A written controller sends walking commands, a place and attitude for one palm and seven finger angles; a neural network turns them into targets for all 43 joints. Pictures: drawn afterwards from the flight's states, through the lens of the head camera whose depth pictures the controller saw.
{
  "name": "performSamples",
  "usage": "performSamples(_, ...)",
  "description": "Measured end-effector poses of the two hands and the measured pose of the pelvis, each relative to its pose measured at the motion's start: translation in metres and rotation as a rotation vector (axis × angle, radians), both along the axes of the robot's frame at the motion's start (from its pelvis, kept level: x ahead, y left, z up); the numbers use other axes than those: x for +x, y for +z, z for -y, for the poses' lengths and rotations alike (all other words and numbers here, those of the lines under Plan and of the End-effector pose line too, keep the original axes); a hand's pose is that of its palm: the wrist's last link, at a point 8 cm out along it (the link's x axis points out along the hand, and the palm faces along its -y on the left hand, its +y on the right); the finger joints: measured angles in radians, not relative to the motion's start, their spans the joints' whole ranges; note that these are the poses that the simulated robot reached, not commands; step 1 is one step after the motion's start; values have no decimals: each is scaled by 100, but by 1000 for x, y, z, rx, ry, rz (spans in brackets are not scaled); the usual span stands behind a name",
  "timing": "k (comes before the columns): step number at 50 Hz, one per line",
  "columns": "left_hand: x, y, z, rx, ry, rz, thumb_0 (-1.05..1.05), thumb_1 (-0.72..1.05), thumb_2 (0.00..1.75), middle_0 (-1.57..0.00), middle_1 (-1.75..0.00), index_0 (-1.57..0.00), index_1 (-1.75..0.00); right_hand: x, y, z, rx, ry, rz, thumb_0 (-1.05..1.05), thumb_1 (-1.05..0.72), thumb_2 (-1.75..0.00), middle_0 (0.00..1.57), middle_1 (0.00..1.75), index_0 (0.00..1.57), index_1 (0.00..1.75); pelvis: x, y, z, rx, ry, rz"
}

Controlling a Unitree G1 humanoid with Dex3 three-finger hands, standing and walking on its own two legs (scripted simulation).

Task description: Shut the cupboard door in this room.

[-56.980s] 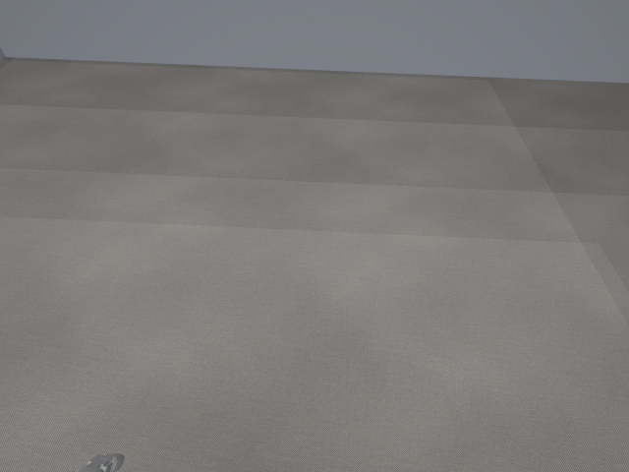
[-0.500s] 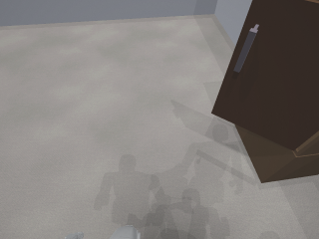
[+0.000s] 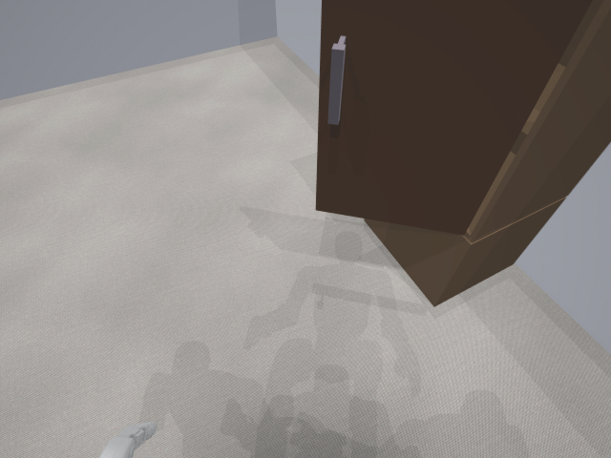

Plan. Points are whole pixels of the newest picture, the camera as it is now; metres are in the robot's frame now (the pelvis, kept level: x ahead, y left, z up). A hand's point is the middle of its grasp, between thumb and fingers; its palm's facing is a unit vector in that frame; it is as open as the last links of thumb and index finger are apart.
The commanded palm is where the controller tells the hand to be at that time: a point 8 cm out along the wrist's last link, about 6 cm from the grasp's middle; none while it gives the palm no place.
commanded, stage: turn to face it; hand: left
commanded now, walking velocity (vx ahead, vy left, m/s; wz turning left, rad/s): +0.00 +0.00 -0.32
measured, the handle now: (337, 81) +0.76 -0.04 +0.09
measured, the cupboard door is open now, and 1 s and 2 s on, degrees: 50 50 50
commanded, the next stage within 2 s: take the last steps up to it in 0.26 s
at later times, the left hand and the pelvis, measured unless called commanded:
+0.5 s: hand out of the picture +0.10 +0.20 -0.16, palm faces -0.15 -0.97 -0.18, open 7.4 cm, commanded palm none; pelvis +0.01 +0.02 +0.02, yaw -10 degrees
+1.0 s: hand out of the picture +0.13 +0.11 -0.17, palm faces -0.18 -0.97 -0.13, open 7.4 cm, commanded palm none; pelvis +0.11 -0.05 +0.01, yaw -12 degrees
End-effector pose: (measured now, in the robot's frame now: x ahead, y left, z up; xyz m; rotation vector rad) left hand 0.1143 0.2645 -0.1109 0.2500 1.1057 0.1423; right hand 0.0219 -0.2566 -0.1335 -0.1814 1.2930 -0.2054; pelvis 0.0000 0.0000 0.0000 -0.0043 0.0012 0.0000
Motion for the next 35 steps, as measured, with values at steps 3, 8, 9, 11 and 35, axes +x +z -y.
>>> performSamples(3, 4, 3, 15, 13, -30, 9, 0, 91, 90, -20, -30, -20, -30, -13, -8, 13, -3, -45, -43, 0, -90, -90, 20, 30, 20, 30, -3, -1, 3, -13, -22, 4)
performSamples(8, -4, 4, 30, -4, -54, -38, 0, 90, 90, -20, -30, -20, -30, -13, 4, 14, -5, -79, -21, 0, -91, -90, 20, 30, 19, 30, -4, 10, 4, 5, -56, -1)
performSamples(9, -6, 3, 31, -12, -57, -47, 0, 90, 90, -21, -30, -20, -30, -12, 7, 13, -5, -82, -12, 0, -91, -90, 20, 30, 19, 30, -4, 11, 3, 6, -62, -3)
performSamples(11, -8, -2, 32, -28, -62, -62, 0, 90, 90, -21, -30, -20, -30, -9, 11, 8, -7, -86, 4, 0, -91, -90, 20, 30, 19, 30, -3, 11, 1, 6, -76, -6)
performSamples(35, 36, -10, 60, -44, -207, -122, 1, 91, 90, -20, -30, -20, -30, -83, 1, -6, 42, -284, -112, 0, -90, -90, 20, 30, 20, 30, 26, 7, 22, -2, -231, -7)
